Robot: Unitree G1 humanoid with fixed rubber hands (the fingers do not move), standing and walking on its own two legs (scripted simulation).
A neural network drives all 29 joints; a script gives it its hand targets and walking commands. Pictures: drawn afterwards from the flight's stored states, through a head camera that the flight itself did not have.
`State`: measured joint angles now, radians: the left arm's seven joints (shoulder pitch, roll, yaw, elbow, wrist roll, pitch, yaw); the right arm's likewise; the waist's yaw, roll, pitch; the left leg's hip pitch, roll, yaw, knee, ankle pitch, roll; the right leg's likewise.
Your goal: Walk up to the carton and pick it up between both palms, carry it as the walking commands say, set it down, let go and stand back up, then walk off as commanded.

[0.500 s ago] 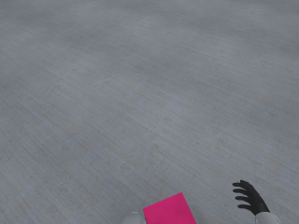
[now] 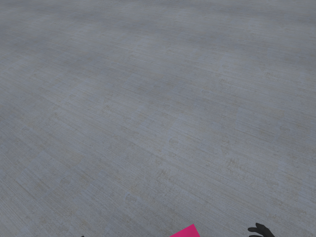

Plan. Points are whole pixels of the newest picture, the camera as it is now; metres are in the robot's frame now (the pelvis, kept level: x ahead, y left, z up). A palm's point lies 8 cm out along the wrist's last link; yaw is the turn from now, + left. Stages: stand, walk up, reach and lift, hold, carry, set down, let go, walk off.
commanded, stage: walk off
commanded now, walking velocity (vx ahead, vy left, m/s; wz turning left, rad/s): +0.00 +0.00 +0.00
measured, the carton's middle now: out of the picture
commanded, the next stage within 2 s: none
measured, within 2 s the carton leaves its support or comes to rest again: rests again in 1.12 s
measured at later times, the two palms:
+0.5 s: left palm out of the picture +0.06 +0.37 -0.12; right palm out of the picture +0.10 -0.15 -0.10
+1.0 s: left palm out of the picture -0.05 +0.48 -0.10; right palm out of the picture +0.07 -0.05 -0.11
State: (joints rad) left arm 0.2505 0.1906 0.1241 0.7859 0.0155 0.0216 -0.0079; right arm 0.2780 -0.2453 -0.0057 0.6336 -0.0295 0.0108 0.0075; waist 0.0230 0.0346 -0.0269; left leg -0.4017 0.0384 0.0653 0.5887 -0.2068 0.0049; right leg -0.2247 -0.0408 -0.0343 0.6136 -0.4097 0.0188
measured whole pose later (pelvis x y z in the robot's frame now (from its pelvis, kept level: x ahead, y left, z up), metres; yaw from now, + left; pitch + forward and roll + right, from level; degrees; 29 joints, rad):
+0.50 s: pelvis -0.01 +0.09 +0.00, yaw +1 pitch +0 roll -2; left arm 0.26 0.24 0.12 0.78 0.02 0.06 0.05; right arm 0.29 -0.25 -0.02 0.63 -0.03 0.06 0.04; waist 0.01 0.02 0.03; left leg -0.36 0.03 0.10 0.66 -0.31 0.07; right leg -0.36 -0.08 -0.04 1.10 -0.58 0.09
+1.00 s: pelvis -0.06 +0.19 +0.00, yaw +3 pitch +1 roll +1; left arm 0.34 0.25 0.12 0.86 0.02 0.03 0.09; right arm 0.23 -0.25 -0.04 0.63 -0.04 0.11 0.06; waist -0.01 0.04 0.04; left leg -0.48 0.05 -0.04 0.94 -0.40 0.03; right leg -0.25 -0.19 -0.04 0.58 -0.34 0.07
